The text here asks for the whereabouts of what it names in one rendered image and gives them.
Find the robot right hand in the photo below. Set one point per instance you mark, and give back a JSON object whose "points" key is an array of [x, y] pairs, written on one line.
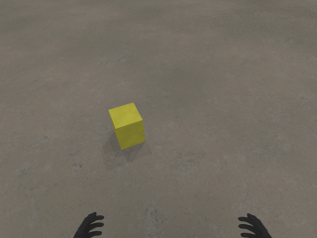
{"points": [[258, 228]]}

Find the robot left hand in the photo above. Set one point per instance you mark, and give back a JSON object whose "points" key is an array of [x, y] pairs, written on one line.
{"points": [[86, 226]]}

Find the carton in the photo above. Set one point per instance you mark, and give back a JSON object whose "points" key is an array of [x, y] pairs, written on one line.
{"points": [[128, 125]]}

